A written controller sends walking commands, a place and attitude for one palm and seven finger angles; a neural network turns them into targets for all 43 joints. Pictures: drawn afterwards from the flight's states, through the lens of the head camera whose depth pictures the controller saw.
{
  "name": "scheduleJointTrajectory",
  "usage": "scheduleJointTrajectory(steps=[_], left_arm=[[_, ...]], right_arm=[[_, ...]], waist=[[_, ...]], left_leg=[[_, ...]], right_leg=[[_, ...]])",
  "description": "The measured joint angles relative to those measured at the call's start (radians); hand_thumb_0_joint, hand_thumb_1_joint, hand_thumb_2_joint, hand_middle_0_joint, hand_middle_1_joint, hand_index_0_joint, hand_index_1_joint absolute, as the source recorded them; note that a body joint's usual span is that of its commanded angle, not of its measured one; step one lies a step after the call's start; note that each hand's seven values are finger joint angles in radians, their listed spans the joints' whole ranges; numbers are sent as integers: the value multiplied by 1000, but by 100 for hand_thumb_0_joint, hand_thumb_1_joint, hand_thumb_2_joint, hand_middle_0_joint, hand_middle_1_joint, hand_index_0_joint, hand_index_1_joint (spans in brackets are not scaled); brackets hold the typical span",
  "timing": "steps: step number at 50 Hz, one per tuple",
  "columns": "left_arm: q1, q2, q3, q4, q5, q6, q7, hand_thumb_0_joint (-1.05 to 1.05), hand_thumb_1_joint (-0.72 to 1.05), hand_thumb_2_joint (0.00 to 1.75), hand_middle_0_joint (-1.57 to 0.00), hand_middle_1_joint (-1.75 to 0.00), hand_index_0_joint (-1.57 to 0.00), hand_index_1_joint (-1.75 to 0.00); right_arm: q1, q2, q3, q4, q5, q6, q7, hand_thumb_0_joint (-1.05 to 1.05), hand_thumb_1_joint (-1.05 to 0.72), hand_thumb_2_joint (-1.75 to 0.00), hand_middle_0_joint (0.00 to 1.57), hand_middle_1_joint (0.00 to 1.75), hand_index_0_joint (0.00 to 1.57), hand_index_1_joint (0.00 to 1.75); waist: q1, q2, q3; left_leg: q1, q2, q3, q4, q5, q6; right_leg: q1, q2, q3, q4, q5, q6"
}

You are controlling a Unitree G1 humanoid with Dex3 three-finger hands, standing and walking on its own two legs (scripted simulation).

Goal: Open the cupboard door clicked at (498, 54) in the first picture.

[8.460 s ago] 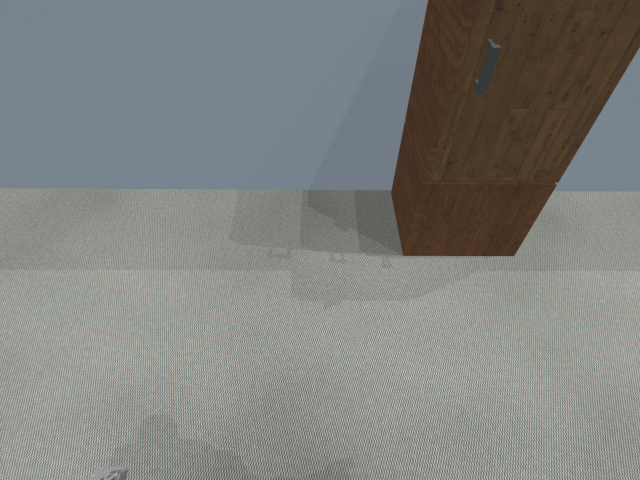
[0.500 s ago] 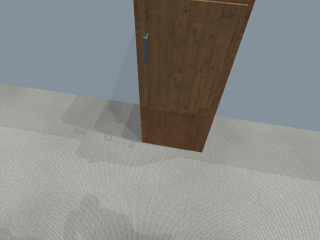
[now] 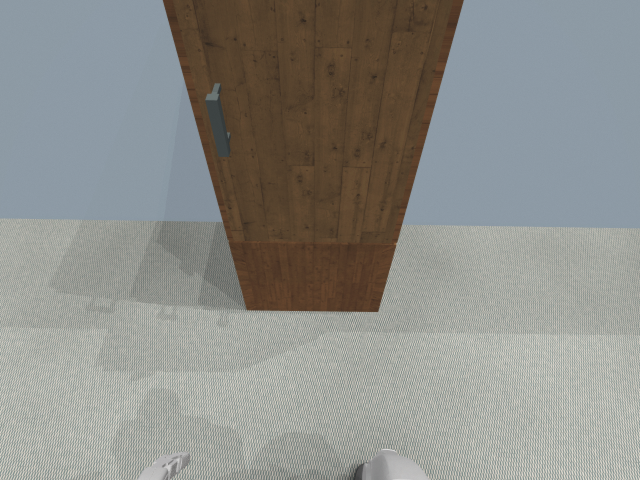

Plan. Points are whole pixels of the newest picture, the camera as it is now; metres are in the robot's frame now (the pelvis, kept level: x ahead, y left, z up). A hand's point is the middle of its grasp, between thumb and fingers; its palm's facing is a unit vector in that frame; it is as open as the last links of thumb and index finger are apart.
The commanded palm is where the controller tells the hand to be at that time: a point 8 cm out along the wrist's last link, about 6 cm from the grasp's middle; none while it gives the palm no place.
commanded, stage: take the last steps up to it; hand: left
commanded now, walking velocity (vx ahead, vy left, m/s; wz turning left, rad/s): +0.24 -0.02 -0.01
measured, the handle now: (220, 120) +0.70 +0.19 +0.05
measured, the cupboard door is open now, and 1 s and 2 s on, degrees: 0 0 0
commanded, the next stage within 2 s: come to a stop and stand still in 0.18 s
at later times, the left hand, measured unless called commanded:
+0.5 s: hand (195, 475) +0.16 +0.18 -0.18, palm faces +0.08 -0.98 -0.18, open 7.3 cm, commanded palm none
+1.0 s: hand (233, 473) +0.16 +0.12 -0.14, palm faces +0.03 -0.96 -0.27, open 7.3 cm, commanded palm none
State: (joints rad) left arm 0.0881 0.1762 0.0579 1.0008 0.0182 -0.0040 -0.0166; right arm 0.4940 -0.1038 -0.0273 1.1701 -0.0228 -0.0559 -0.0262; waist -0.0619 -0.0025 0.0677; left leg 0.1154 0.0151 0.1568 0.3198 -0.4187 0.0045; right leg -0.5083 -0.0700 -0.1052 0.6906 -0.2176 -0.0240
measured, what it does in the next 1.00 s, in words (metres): walks ahead: right foot, then left foot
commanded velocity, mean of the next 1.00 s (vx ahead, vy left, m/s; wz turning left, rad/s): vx -0.03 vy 0.02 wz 0.01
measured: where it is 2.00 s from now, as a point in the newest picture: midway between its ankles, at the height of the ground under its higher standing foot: outside the picture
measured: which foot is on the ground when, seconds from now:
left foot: down 0.00-0.04, up 0.06-0.38, down 0.40-0.78, up 0.80-1.00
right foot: up 0.00-0.02, down 0.04-0.42, up 0.44-0.76, down 0.78-1.00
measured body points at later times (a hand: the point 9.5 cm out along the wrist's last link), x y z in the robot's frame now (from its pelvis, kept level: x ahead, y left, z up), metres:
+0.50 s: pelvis +0.17 +0.01 +0.00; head +0.18 +0.02 +0.45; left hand +0.16 +0.23 -0.16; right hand +0.26 -0.22 -0.14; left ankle +0.22 +0.12 -0.73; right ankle +0.12 -0.11 -0.71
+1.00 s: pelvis +0.13 -0.06 +0.02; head +0.14 -0.10 +0.46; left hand +0.16 +0.17 -0.12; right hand +0.15 -0.31 -0.16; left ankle +0.12 +0.09 -0.68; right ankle +0.13 -0.16 -0.73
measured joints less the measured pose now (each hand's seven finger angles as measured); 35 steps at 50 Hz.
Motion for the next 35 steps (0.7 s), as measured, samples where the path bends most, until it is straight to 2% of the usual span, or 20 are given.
scheduleJointTrajectory(steps=[2, 3, 5, 6, 8, 10, 14, 18, 20, 23, 25, 27, 30, 32, 35], left_arm=[[-9, 0, -4, -15, 2, -26, -1, 1, 91, 90, -20, -30, -19, -30], [-11, -1, -4, -19, 5, -44, 2, 1, 91, 90, -20, -30, -19, -30], [-6, -10, -8, -18, -2, -66, 8, 1, 91, 90, -20, -30, -20, -30], [4, -15, -11, -15, -5, -65, 11, 1, 91, 90, -20, -30, -20, -30], [33, -27, -15, 1, -7, -57, 19, 0, 91, 90, -20, -30, -20, -30], [67, -35, -3, 19, -12, -54, 37, 0, 92, 90, -21, -30, -20, -30], [121, -9, 1, 48, -2, -45, 42, -1, 95, 90, -21, -30, -20, -30], [163, -7, -7, 78, -1, -34, 37, -1, 94, 90, -21, -30, -20, -30], [184, -13, -15, 91, -5, -23, 41, 0, 93, 90, -20, -30, -20, -30], [196, -6, -21, 102, -11, 6, 51, 0, 92, 90, -20, -30, -20, -30], [194, -4, -23, 92, -11, 28, 53, 0, 92, 90, -20, -30, -20, -30], [183, -3, -17, 76, -9, 43, 52, 1, 91, 90, -20, -30, -20, -30], [165, 5, -3, 44, -7, 53, 47, 1, 91, 90, -20, -30, -20, -30], [151, 13, 6, 23, -8, 59, 45, 1, 91, 90, -20, -30, -20, -30], [134, 20, 13, -2, -7, 61, 43, 1, 91, 90, -20, -30, -20, -30]], right_arm=[[21, 4, 0, 16, 5, 7, 3, 0, -91, -90, 20, 30, 20, 30], [22, 7, -1, 24, 11, 13, 7, 0, -91, -90, 20, 30, 20, 30], [-6, 1, -6, 23, 22, 28, 10, 0, -91, -90, 20, 30, 20, 30], [-24, -4, -10, 15, 22, 34, 11, 0, -91, -90, 20, 30, 20, 30], [-68, -20, -18, -11, 16, 43, 13, 0, -91, -90, 20, 30, 20, 30], [-116, -36, -22, -46, 8, 44, 14, 0, -91, -90, 20, 30, 20, 30], [-202, -52, -24, -112, 4, 40, 18, 0, -91, -90, 20, 30, 20, 30], [-268, -76, -21, -134, 6, 30, 13, 1, -93, -90, 20, 30, 20, 30], [-289, -88, -12, -135, 9, 21, 11, 0, -93, -90, 20, 30, 19, 30], [-323, -65, -1, -126, 12, 26, 4, 0, -93, -90, 20, 30, 19, 30], [-350, -47, 5, -138, 13, 36, -4, 0, -93, -90, 20, 30, 20, 30], [-378, -34, 6, -156, 10, 47, -10, 0, -92, -90, 20, 30, 20, 30], [-410, -22, 0, -179, 7, 61, -10, 0, -91, -90, 20, 30, 20, 30], [-419, -21, -7, -186, 7, 69, -8, 0, -91, -90, 20, 30, 20, 30], [-418, -35, -21, -187, 4, 80, -3, 0, -91, -90, 20, 30, 20, 30]], waist=[[1, 9, 6], [8, 7, 9], [12, 19, 25], [15, 23, 25], [21, 31, 16], [23, 36, 1], [36, 33, -30], [65, 31, -37], [80, 39, -37], [98, -10, -33], [106, -26, -23], [104, -23, -5], [99, -18, 22], [96, -12, 31], [90, 6, 34]], left_leg=[[-17, 25, 0, 118, -69, -12], [-67, 39, -3, 256, -93, -9], [-225, 45, -74, 631, -115, 3], [-301, 42, -97, 771, -98, 8], [-431, 53, -115, 908, -29, 12], [-526, 74, -117, 889, 22, 3], [-603, 103, -98, 656, 73, -22], [-558, 92, -90, 404, 148, -40], [-487, 88, -92, 254, 301, -43], [-441, 61, -65, 246, 226, -8], [-429, 55, -49, 226, 210, 6], [-427, 60, -46, 201, 229, 6], [-433, 72, -42, 174, 256, 1], [-441, 81, -42, 168, 268, -7], [-458, 92, -49, 177, 278, -23]], right_leg=[[75, 26, -20, -92, 33, -24], [84, 29, -24, -92, 83, -34], [92, 38, -35, -36, 25, -42], [111, 43, -37, -40, -2, -42], [157, 53, -38, -90, -16, -36], [200, 60, -39, -154, 0, -28], [264, 64, -36, -233, 3, -25], [316, 65, -29, -240, -32, -5], [334, 72, -25, -202, -73, 11], [337, 40, -4, -133, -138, 34], [287, 38, 25, -4, -247, 45], [216, 51, 54, 162, -312, 49], [128, 62, 81, 325, -317, 60], [97, 59, 92, 354, -305, 66], [109, 41, 87, 266, -288, 64]])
